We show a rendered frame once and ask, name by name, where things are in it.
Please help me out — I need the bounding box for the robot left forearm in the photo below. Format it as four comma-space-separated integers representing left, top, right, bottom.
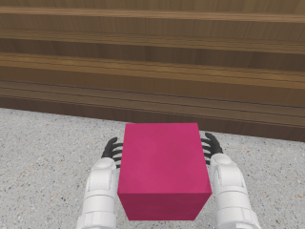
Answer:
75, 157, 117, 229

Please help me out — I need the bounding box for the carton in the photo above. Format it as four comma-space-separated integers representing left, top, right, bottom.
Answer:
117, 122, 213, 221

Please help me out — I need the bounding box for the left robot hand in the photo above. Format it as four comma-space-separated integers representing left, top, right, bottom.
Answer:
101, 136, 123, 169

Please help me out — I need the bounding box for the robot right forearm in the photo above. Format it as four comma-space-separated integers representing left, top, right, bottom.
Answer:
210, 153, 261, 229

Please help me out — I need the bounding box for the right robot hand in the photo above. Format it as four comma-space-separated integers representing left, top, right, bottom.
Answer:
200, 133, 223, 165

